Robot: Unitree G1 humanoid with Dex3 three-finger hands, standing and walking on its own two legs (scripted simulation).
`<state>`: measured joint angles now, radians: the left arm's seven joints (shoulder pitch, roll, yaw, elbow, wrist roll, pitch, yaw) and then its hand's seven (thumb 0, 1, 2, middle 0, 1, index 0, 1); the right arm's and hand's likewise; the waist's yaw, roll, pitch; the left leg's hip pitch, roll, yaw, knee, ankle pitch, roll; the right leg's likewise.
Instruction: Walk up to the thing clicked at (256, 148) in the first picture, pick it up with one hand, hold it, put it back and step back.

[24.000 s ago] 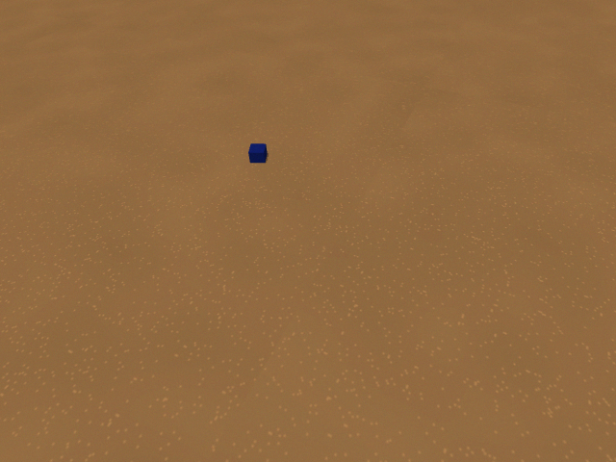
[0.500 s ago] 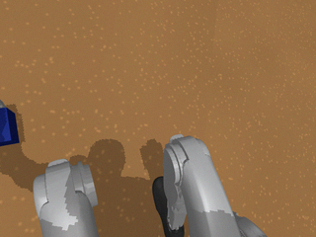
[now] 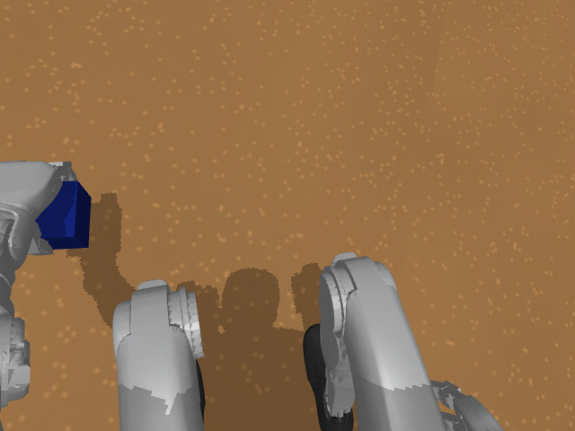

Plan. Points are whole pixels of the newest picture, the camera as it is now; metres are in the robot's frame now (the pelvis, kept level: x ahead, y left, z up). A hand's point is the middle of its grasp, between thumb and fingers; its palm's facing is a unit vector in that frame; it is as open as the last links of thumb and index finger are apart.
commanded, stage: lift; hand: left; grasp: from above
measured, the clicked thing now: (51, 216) +0.44 +0.32 -0.18
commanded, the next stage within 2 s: hold in 1.76 s
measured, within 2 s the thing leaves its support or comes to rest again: neither
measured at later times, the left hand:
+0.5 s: hand out of the picture +0.40 +0.33 -0.07, palm faces -0.50 -0.05 -0.87, open 11.1 cm
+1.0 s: hand out of the picture +0.34 +0.30 +0.13, palm faces -0.44 -0.08 -0.90, open 11.1 cm
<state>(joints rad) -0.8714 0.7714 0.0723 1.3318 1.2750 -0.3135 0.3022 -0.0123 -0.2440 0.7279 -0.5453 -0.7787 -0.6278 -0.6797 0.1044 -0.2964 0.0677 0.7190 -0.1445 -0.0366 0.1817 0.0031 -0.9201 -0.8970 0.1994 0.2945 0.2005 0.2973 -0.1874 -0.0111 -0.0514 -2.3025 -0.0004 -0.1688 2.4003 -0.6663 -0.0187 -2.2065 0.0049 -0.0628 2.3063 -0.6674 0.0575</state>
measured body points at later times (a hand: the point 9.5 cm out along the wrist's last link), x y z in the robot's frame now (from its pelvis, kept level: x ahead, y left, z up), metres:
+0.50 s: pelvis +0.00 +0.00 +0.05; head +0.20 +0.07 +0.45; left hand +0.42 +0.33 -0.02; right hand +0.09 -0.26 -0.06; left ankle +0.08 +0.13 -0.30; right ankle +0.11 -0.13 -0.30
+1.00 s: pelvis +0.00 +0.01 +0.21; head +0.14 +0.04 +0.63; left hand +0.36 +0.30 +0.19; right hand +0.17 -0.24 +0.09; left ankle +0.08 +0.13 -0.30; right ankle +0.11 -0.13 -0.30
